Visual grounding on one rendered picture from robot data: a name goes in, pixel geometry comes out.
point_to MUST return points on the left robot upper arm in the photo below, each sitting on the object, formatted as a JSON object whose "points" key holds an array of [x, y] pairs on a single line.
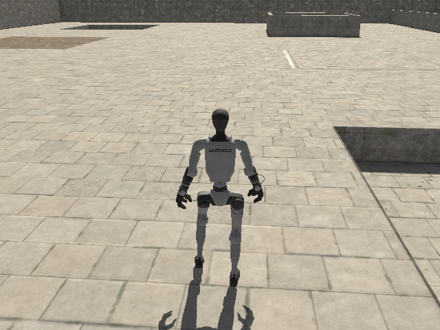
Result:
{"points": [[198, 145]]}

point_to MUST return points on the right robot foot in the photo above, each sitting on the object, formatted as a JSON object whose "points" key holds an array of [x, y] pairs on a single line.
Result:
{"points": [[234, 280]]}

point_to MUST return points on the robot left forearm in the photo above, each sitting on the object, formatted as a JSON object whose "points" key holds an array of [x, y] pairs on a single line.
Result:
{"points": [[185, 183]]}

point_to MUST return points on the robot right hand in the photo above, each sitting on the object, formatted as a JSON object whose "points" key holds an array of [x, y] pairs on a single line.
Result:
{"points": [[253, 193]]}

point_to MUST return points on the right robot thigh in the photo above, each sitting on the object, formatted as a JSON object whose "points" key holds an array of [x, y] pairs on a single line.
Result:
{"points": [[236, 206]]}

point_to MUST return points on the robot left hand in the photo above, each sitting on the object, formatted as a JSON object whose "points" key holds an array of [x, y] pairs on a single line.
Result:
{"points": [[181, 199]]}

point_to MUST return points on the robot right forearm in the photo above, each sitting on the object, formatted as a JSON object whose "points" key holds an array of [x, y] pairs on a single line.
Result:
{"points": [[255, 180]]}

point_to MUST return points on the right robot upper arm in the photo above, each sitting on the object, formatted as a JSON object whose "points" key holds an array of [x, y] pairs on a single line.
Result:
{"points": [[245, 156]]}

